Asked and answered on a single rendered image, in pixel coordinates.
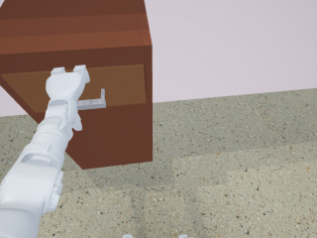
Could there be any cabinet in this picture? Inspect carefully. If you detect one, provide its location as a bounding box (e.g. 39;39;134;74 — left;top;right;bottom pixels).
0;0;153;170

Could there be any robot left upper arm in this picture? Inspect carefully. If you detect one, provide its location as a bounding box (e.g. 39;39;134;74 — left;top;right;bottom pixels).
0;162;64;238

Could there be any left robot hand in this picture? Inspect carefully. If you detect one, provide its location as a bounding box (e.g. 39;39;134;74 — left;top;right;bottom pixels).
46;64;90;131

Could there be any handle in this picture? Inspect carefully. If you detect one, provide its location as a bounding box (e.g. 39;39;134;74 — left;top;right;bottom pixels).
76;88;106;110

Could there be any robot left forearm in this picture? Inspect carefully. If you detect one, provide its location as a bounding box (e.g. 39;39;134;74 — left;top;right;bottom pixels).
0;96;77;204

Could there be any drawer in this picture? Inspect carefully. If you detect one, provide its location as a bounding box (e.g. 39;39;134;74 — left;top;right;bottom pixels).
1;64;146;113

